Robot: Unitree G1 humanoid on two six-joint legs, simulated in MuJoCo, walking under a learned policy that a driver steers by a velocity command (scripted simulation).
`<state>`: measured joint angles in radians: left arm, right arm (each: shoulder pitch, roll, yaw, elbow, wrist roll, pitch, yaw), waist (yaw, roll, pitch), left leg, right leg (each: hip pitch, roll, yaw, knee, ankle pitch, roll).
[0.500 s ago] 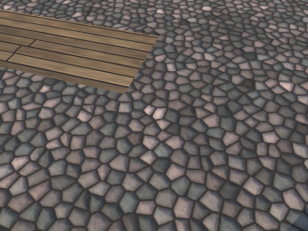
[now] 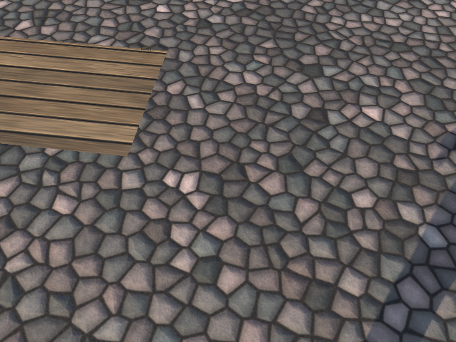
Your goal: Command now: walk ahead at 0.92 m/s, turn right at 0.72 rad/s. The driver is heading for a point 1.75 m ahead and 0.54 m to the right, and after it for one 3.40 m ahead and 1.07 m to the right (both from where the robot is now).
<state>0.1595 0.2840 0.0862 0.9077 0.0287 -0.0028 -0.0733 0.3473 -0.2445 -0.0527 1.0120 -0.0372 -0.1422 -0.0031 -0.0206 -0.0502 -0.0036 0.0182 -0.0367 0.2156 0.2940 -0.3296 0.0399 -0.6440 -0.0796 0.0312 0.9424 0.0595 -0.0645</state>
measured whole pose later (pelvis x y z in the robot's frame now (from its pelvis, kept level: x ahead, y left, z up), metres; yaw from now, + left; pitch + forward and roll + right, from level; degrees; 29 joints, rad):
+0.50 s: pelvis +0.43 -0.07 -0.13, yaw -28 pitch -1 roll -3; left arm 0.42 0.29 0.08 1.01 0.02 -0.05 0.00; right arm 0.04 -0.21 0.00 0.79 -0.06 -0.09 0.01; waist 0.05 0.00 0.10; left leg -0.62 0.17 -0.15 1.05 -0.33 -0.08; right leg -0.07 0.23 0.03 0.44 -0.35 -0.18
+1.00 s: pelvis +0.87 -0.24 -0.12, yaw -39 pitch +2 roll +2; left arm -0.03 0.27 -0.01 0.69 0.04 -0.06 -0.07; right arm 0.55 -0.23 -0.04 1.02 -0.01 -0.12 0.02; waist -0.08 -0.03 0.02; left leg 0.15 -0.04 0.06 0.10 -0.28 0.00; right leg -0.72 -0.06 -0.02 0.71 0.01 -0.10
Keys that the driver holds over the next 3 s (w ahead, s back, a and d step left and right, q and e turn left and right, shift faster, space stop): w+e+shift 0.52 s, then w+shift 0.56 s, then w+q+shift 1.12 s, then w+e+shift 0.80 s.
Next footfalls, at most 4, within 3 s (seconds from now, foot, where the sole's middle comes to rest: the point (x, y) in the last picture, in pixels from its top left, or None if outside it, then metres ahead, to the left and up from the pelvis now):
0.30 right None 0.38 -0.08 -0.89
0.66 left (249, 258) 0.86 -0.09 -0.89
1.10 right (356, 216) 1.04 -0.51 -0.89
1.56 left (366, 142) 1.46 -0.65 -0.89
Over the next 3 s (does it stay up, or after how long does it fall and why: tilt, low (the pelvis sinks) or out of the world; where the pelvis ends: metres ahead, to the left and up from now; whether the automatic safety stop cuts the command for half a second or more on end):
stays up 2.53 -0.71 -0.13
